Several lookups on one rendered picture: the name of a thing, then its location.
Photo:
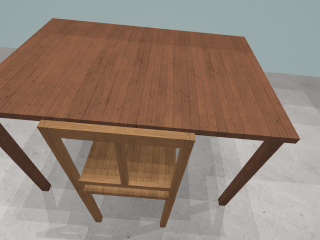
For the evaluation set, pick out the table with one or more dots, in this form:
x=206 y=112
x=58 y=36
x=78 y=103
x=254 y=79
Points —
x=142 y=77

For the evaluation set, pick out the chair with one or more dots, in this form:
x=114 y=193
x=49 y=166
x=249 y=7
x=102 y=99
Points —
x=122 y=161

